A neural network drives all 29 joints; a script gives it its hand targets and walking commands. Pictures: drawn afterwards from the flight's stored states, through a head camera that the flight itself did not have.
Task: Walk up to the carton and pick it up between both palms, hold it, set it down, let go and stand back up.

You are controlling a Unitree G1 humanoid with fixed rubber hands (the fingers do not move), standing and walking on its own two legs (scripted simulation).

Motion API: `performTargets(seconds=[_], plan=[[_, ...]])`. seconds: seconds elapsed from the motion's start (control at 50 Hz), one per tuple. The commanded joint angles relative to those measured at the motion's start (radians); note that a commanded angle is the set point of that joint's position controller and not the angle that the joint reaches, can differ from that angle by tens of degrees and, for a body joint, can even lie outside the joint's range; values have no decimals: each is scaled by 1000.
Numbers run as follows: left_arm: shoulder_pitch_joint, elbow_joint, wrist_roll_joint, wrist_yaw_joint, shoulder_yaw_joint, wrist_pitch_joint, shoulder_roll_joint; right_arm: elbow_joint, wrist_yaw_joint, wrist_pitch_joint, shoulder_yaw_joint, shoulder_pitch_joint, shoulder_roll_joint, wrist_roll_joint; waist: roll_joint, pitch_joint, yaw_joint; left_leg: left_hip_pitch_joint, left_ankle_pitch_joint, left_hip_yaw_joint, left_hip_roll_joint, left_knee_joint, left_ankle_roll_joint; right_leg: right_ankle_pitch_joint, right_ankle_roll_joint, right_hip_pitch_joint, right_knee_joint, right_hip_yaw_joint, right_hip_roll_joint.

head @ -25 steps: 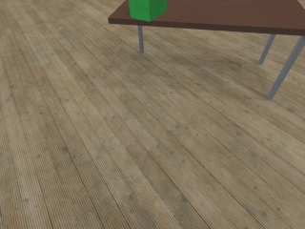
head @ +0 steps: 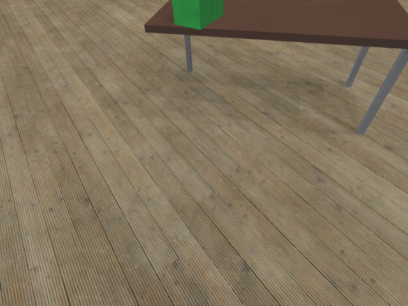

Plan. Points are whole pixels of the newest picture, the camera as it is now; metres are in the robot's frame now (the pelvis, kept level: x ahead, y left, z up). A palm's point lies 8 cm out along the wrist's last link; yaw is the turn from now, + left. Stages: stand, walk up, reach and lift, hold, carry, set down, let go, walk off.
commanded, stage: stand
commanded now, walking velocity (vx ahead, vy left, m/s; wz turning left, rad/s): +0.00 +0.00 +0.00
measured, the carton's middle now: (198, 0) +1.70 +0.10 +0.00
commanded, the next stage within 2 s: walk up in 0.50 s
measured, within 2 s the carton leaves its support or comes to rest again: neither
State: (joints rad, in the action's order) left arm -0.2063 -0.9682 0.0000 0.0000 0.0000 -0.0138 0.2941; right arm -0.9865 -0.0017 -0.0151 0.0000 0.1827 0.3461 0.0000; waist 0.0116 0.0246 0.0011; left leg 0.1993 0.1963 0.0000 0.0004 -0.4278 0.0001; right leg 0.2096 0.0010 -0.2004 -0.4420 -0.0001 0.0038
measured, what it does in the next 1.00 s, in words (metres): steps on the spot: left foot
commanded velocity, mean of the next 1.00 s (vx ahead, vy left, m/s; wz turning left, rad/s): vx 0.00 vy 0.00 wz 0.00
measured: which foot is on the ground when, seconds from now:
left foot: down 0.00-0.74, up 0.76-0.98, down 1.00-1.00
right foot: down 0.00-1.00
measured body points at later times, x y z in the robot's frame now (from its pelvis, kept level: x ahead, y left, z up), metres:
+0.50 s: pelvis +0.00 +0.00 +0.00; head +0.00 -0.01 +0.45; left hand +0.08 +0.28 -0.13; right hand +0.08 -0.29 -0.13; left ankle +0.02 +0.12 -0.74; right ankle +0.02 -0.12 -0.74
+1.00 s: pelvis +0.04 +0.06 -0.01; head +0.04 +0.06 +0.44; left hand +0.09 +0.37 -0.14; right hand +0.14 -0.26 -0.11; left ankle +0.11 +0.17 -0.74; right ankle +0.02 -0.11 -0.74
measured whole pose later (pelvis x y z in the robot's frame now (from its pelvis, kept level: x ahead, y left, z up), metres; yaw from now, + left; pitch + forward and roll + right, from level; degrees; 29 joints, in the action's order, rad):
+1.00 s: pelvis +0.04 +0.06 -0.01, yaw +0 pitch -2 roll -3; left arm -0.26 -0.96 0.00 0.00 0.00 -0.03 0.38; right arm -0.82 -0.06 -0.04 0.00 0.25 0.43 0.00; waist 0.03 0.03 0.01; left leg 0.35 0.35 0.00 0.05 -0.61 0.00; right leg 0.35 -0.03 -0.17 -0.53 0.02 0.03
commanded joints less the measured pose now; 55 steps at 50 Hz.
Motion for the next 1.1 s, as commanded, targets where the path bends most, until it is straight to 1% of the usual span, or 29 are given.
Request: performTargets(seconds=[0.0, 0.18, 0.22, 0.26, 0.66, 0.68, 0.7, 0.72, 0.74, 0.76, 0.78, 0.8, 0.82, 0.86, 0.88, 0.9, 0.92, 0.94, 0.96, 0.98, 1.0, 1.02, 1.04, 1.06, 1.08], plan=[[27, 19, 4, 22, -54, -30, 223, 30, 16, -25, -42, -27, 187, -11, -36, -41, -3, -55, -57, 97, 133, 112, -18, -81, -16, 52, 133, 119, 123], [26, 16, 5, 23, -53, -29, 220, 27, 17, -25, -43, -24, 190, -9, -40, -43, -3, -63, -65, 95, 133, 112, -17, -90, -16, 53, 133, 118, 123], [23, 14, 4, 23, -53, -30, 218, 27, 17, -25, -42, -26, 187, -10, -30, -43, -2, -61, -65, 96, 134, 114, -17, -91, -15, 56, 133, 118, 123], [22, 13, 5, 23, -53, -30, 220, 25, 17, -24, -41, -23, 184, -11, -37, -40, -4, -61, -68, 96, 135, 115, -17, -92, -15, 55, 134, 118, 124], [19, 7, 5, 24, -53, -30, 221, 19, 18, -24, -43, -17, 188, -10, -39, -37, -4, -67, -73, 95, 135, 117, -17, -102, -14, 58, 138, 117, 124], [-75, 70, -29, 12, -97, -38, 287, 105, -10, -33, -104, 0, 242, 24, -18, -150, 14, -5, 426, 33, 114, -4, -74, 360, -122, 98, 124, 195, 132], [-107, 65, -37, 6, -113, -38, 318, 140, -27, -30, -96, -60, 221, 45, -74, -49, 43, 180, 494, 17, 72, -100, -60, 537, -171, 80, 195, 329, 185], [-121, 57, -41, 8, -126, -34, 359, 184, -38, -25, -97, -116, 188, 47, -183, 53, 73, 347, 392, -51, 21, -311, -31, 668, -236, 100, 311, 485, 275], [-122, 64, -48, 16, -135, -39, 385, 228, -47, -22, -105, -141, 189, 50, -170, 129, 92, 489, 368, 20, 82, -448, -25, 689, -301, 126, 352, 598, 351], [-111, 81, -47, 21, -140, -47, 390, 241, -50, -26, -112, -111, 194, 54, -134, 134, 76, 546, 307, 65, 116, -494, -17, 648, -309, 166, 341, 597, 358], [-86, 94, -45, 24, -140, -52, 379, 241, -53, -29, -113, -72, 193, 55, -115, 106, 54, 551, 263, 83, 135, -517, -6, 613, -289, 169, 321, 556, 349], [-74, 111, -47, 24, -141, -58, 378, 245, -58, -34, -112, -48, 197, 58, -105, 61, 42, 522, 251, 86, 135, -506, -1, 560, -268, 181, 297, 502, 324], [-72, 124, -49, 23, -140, -61, 379, 249, -62, -37, -110, -32, 202, 58, -116, 28, 38, 481, 257, 72, 128, -460, 3, 528, -254, 178, 282, 450, 302], [-49, 146, -53, 20, -134, -60, 378, 270, -71, -34, -104, -33, 200, 53, -163, 27, 35, 388, 239, 48, 118, -360, 3, 509, -234, 96, 267, 389, 276], [-31, 154, -53, 19, -131, -57, 378, 280, -73, -32, -104, -25, 197, 50, -179, 38, 26, 325, 219, 38, 115, -313, 2, 500, -224, 36, 259, 368, 268], [-6, 162, -52, 16, -128, -53, 382, 278, -72, -29, -107, 13, 201, 46, -188, 40, 3, 240, 202, 25, 110, -266, 1, 490, -211, -29, 238, 336, 257], [43, 175, -47, 13, -124, -46, 380, 254, -68, -29, -111, 100, 201, 44, -173, 34, -48, 89, 148, -8, 94, -177, -1, 491, -184, -133, 182, 268, 227], [96, 189, -43, 8, -114, -39, 353, 214, -59, -34, -121, 224, 214, 42, -102, -3, -114, -139, 96, -31, 61, -79, -1, 501, -145, -277, 44, 176, 159], [88, 200, -44, 6, -87, -36, 265, 172, -41, -43, -139, 340, 270, 46, 146, -77, -161, -317, 243, 47, 84, 25, 1, 519, -107, -403, -234, 70, 43], [65, 220, -30, 2, -56, -39, 157, 174, -25, -46, -155, 387, 354, 63, 381, -78, -174, -328, 590, 397, 304, 212, -23, 455, -57, -560, -545, -10, -125], [52, 249, -28, 5, -69, -31, 194, 247, -6, -43, -151, 268, 378, 71, 228, -11, -109, -154, 816, 682, 451, 396, -97, 369, -37, -574, -680, 81, -77], [23, 259, -27, -6, -95, -20, 285, 287, 2, -42, -150, 155, 383, 58, 127, 44, -56, -14, 903, 655, 449, 446, -111, 295, -33, -529, -722, 78, 0], [-39, 234, -23, -19, -104, -14, 322, 296, 3, -45, -148, 98, 376, 47, 134, 46, -13, 29, 848, 533, 391, 430, -97, 252, -35, -457, -721, 60, 29], [-96, 209, -26, -27, -106, -13, 330, 300, 3, -47, -140, 62, 353, 44, 134, 43, 13, 31, 737, 415, 335, 398, -80, 217, -32, -397, -697, 52, 41], [-141, 177, -28, -31, -105, -12, 330, 297, 2, -48, -132, 52, 328, 39, 126, 29, 24, 14, 604, 302, 281, 375, -59, 157, -24, -339, -669, 31, 42]])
